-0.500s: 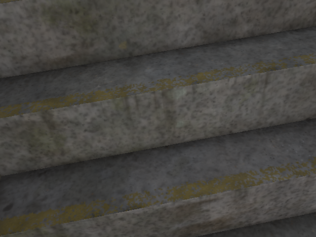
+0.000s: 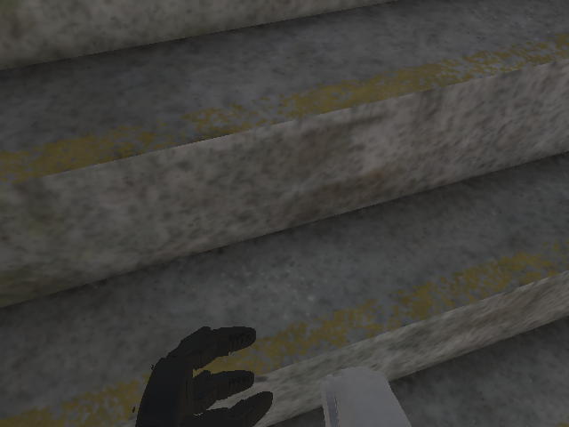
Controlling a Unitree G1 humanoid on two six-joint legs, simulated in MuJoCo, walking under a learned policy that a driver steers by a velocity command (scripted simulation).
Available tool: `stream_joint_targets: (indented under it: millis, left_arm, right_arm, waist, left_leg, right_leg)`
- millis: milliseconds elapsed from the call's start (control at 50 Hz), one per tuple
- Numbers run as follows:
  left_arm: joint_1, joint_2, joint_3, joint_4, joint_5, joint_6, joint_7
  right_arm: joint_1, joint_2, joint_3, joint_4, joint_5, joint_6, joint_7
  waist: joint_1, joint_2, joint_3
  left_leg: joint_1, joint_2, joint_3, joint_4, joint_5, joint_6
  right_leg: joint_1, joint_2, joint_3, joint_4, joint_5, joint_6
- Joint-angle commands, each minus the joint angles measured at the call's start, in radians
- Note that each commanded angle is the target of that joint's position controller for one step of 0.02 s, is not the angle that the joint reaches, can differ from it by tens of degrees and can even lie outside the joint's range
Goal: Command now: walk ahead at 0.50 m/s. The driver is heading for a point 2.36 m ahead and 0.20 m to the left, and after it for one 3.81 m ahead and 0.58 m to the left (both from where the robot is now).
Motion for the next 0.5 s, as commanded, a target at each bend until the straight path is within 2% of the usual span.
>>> stream_joint_targets:
  millis: [20,40,60,80,100,120,140,160,180,200,220,240,260,280,300,320,340,360,380,400,420,440,460,480,500]
  left_arm:
    - [-0.281,0.141,0.051,-0.159,-0.002,0.079,0.044]
    - [-0.375,0.128,0.047,-0.159,0.019,0.106,0.046]
    - [-0.412,0.086,0.033,-0.176,0.035,0.114,0.043]
    - [-0.384,0.062,0.03,-0.158,0.008,0.103,0.031]
    - [-0.386,0.029,0.012,-0.214,0.002,0.085,0.026]
    - [-0.36,0.011,0.001,-0.226,0.001,0.066,0.025]
    - [-0.351,0.01,-0.005,-0.23,0.011,0.042,0.021]
    - [-0.331,0.01,-0.009,-0.229,0.006,0.033,0.024]
    - [-0.349,0.006,-0.019,-0.247,0.012,0.02,0.003]
    - [-0.357,0.03,-0.032,-0.281,-0.006,0.005,-0.031]
    - [-0.429,0.003,-0.018,-0.306,-0.016,0.015,-0.025]
    - [-0.094,0.089,0.046,-0.219,-0.023,0.035,-0.026]
    - [0.133,0.22,0.106,-0.127,0.024,0.031,-0.015]
    - [0.374,0.294,0.146,-0.024,0.059,0.038,-0.011]
    - [0.59,0.353,0.157,0.096,0.084,0.039,0.021]
    - [0.609,0.38,0.161,0.2,0.103,0.058,0.049]
    - [0.51,0.245,0.138,0.186,0.103,0.031,0.048]
    - [0.351,0.111,0.104,0.178,0.125,0.008,0.043]
    - [0.217,0.026,0.081,0.205,0.101,-0.011,0.022]
    - [0.13,-0.035,0.063,0.218,0.069,-0.032,-0.002]
    - [0.125,-0.037,0.058,0.229,0.068,-0.045,-0.014]
    - [0.077,0.012,0.069,0.224,0.075,-0.05,-0.026]
    - [0.022,0.039,0.074,0.215,0.079,-0.046,-0.023]
    - [-0.013,0.085,0.075,0.221,0.091,-0.051,-0.021]
    - [0.034,0.159,0.082,0.236,0.11,-0.047,-0.009]
  right_arm:
    - [0.075,-0.36,-0.094,-0.169,-0.006,-0.038,-0.093]
    - [0.113,-0.301,-0.075,-0.174,0.001,-0.043,-0.104]
    - [0.129,-0.252,-0.058,-0.166,0.008,-0.038,-0.12]
    - [0.136,-0.201,-0.043,-0.163,-0.017,-0.017,-0.122]
    - [0.147,-0.17,-0.026,-0.139,-0.006,-0.008,-0.126]
    - [0.143,-0.137,-0.012,-0.144,0.003,-0.011,-0.121]
    - [0.189,-0.104,-0.009,-0.124,0.019,-0.024,-0.117]
    - [0.225,-0.131,-0.013,-0.1,0.027,-0.033,-0.117]
    - [0.222,-0.183,-0.036,-0.072,0.031,-0.024,-0.115]
    - [0.019,-0.287,-0.052,-0.119,0.05,-0.019,-0.099]
    - [0.283,-0.255,-0.04,-0.013,0.048,-0.023,-0.096]
    - [0.241,-0.349,-0.057,0.02,0.013,-0.045,-0.071]
    - [0.172,-0.332,-0.052,-0.018,0.064,-0.065,-0.062]
    - [0.074,-0.35,-0.067,-0.059,0.089,-0.086,-0.049]
    - [-0.149,-0.322,-0.056,-0.146,0.084,-0.11,-0.01]
    - [-0.288,-0.16,-0.011,-0.231,0.07,-0.122,0.033]
    - [-0.39,-0.016,0.021,-0.313,0.037,-0.145,0.05]
    - [-0.588,0.038,0.05,-0.453,0.015,-0.145,0.069]
    - [-0.478,0.062,0.063,-0.457,0.014,-0.124,0.087]
    - [-0.368,0.089,0.079,-0.445,0.024,-0.097,0.091]
    - [-0.305,0.089,0.094,-0.437,0.045,-0.086,0.099]
    - [-0.214,0.052,0.09,-0.423,0.056,-0.072,0.094]
    - [-0.209,-0.008,0.079,-0.416,0.054,-0.059,0.087]
    - [-0.201,-0.048,0.073,-0.408,0.044,-0.052,0.07]
    - [-0.202,-0.04,0.074,-0.391,0.043,-0.043,0.029]
  waist:
    - [-0.06,0.038,-0.001]
    - [-0.12,-0.035,0.09]
    - [-0.118,0.037,0.161]
    - [-0.089,0.13,0.266]
    - [-0.05,0.244,0.27]
    - [-0.015,0.247,0.267]
    - [-0.004,0.181,0.262]
    - [0.007,0.146,0.252]
    - [0.022,0.105,0.234]
    - [0.109,0.128,0.211]
    - [0.049,0.199,-0.028]
    - [0.224,0.415,-0.174]
    - [0.33,0.429,-0.271]
    - [0.423,0.338,-0.382]
    - [0.495,-0.005,-0.482]
    - [0.346,-0.386,-0.455]
    - [0.287,-0.188,-0.354]
    - [0.243,-0.09,-0.195]
    - [0.118,-0.001,-0.108]
    - [0.041,0.01,-0.004]
    - [0.007,0.044,0.024]
    - [-0.059,0.056,0.023]
    - [-0.097,0.078,0.019]
    - [-0.129,0.089,0.017]
    - [-0.1,0.048,0.006]
  left_leg:
    - [0.518,0.732,-0.914,-0.347,0.541,0.31]
    - [0.424,0.66,-0.79,-0.383,0.482,0.239]
    - [0.374,0.584,-0.704,-0.415,0.467,0.196]
    - [0.249,0.517,-0.612,-0.461,0.541,0.19]
    - [0.15,0.502,-0.569,-0.534,0.648,0.169]
    - [0.156,0.448,-0.473,-0.588,0.658,0.157]
    - [0.184,0.439,-0.414,-0.642,0.606,0.145]
    - [0.236,0.422,-0.366,-0.66,0.669,0.126]
    - [0.317,0.409,-0.26,-0.643,0.933,0.065]
    - [0.067,0.271,-0.07,-0.684,1.617,0.014]
    - [0.055,0.312,-0.139,-0.546,2.153,0.042]
    - [0.151,0.382,-0.161,-0.455,2.529,0.117]
    - [0.158,0.341,-0.142,-0.171,2.888,0.119]
    - [0.05,0.269,-0.203,0.128,2.605,0.097]
    - [-0.136,0.143,-0.254,0.432,1.336,0.093]
    - [-0.348,-0.027,-0.273,0.922,0.463,0.057]
    - [-0.534,-0.049,-0.384,1.245,0.351,0.108]
    - [-0.623,-0.07,-0.41,1.34,0.28,0.136]
    - [-0.677,-0.086,-0.381,1.445,0.212,0.147]
    - [-0.715,-0.081,-0.399,1.548,0.158,0.138]
    - [-0.741,-0.058,-0.401,1.62,0.121,0.125]
    - [-0.701,-0.048,-0.357,1.529,0.19,0.098]
    - [-0.633,-0.053,-0.311,1.429,0.314,0.071]
    - [-0.539,-0.098,-0.204,1.465,0.455,0.036]
    - [-0.599,-0.111,-0.176,1.644,0.504,0.001]
  right_leg:
    - [-0.57,-0.139,0.163,0.098,0.145,0.137]
    - [-0.516,-0.118,0.093,0.078,0.128,0.127]
    - [-0.508,-0.104,0.055,0.039,0.166,0.121]
    - [-0.476,-0.087,0.033,0.07,0.205,0.127]
    - [-0.392,-0.088,0.041,0.101,0.121,0.097]
    - [-0.354,-0.076,-0.009,0.044,0.137,0.091]
    - [-0.317,-0.091,-0.068,-0.053,0.148,0.079]
    - [-0.295,-0.097,-0.104,-0.139,0.141,0.065]
    - [-0.267,-0.105,-0.163,-0.241,0.102,0.03]
    - [0.235,-0.037,-0.437,-0.795,-0.054,-0.046]
    - [0.683,0.069,-0.414,-0.821,-0.134,-0.11]
    - [0.887,0.136,-0.433,-0.819,-0.132,-0.144]
    - [0.965,0.126,-0.161,-0.895,-0.158,-0.271]
    - [1.214,0.03,0.138,-1.114,-0.131,-0.371]
    - [1.44,-0.118,0.469,-1.468,0.093,-0.418]
    - [1.432,-0.225,0.616,-1.555,0.314,-0.422]
    - [1.321,-0.185,0.517,-1.46,0.386,-0.334]
    - [1.094,-0.157,0.377,-1.412,0.484,-0.239]
    - [0.91,-0.152,0.353,-1.419,0.38,-0.231]
    - [0.77,-0.156,0.243,-1.409,0.315,-0.204]
    - [0.732,-0.177,0.171,-1.481,0.33,-0.201]
    - [0.682,-0.153,0.09,-1.517,0.357,-0.189]
    - [0.584,-0.122,0.017,-1.588,0.361,-0.179]
    - [0.466,-0.106,-0.034,-1.655,0.425,-0.209]
    - [0.503,-0.168,0.016,-1.72,0.538,-0.251]
Keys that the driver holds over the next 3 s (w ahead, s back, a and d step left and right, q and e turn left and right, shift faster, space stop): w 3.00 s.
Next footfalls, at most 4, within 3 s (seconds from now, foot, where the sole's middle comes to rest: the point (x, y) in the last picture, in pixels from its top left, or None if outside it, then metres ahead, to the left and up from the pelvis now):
0.24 right None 0.23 -0.19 -0.50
0.74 left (232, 407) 0.34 0.06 -0.26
1.24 right None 0.31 -0.26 -0.50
1.68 left None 0.19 -0.07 -0.49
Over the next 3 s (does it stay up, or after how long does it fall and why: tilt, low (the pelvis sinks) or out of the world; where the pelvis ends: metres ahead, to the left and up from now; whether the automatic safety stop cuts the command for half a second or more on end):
stays up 0.30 -0.12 0.35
